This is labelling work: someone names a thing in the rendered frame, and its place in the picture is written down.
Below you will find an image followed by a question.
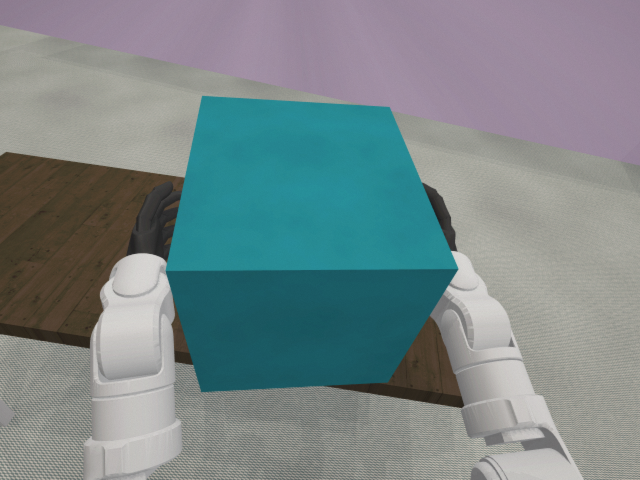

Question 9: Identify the robot left hand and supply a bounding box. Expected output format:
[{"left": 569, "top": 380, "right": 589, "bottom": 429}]
[{"left": 126, "top": 181, "right": 182, "bottom": 261}]

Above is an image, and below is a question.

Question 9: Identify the carton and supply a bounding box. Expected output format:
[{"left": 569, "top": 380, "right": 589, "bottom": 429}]
[{"left": 165, "top": 96, "right": 458, "bottom": 392}]

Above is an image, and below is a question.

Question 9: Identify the robot right forearm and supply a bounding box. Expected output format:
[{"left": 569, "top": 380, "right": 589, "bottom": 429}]
[{"left": 430, "top": 251, "right": 584, "bottom": 480}]

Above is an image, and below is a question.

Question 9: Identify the robot right upper arm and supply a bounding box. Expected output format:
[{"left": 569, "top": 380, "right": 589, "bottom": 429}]
[{"left": 471, "top": 448, "right": 581, "bottom": 480}]

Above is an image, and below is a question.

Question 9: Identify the robot left forearm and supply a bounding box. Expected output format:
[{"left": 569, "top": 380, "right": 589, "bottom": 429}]
[{"left": 83, "top": 253, "right": 183, "bottom": 480}]

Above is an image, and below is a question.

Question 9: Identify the robot right hand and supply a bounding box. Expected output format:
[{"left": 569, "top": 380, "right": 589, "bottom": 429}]
[{"left": 422, "top": 183, "right": 458, "bottom": 252}]

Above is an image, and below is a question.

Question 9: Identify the table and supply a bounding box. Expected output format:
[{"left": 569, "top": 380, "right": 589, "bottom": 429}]
[{"left": 0, "top": 152, "right": 464, "bottom": 427}]

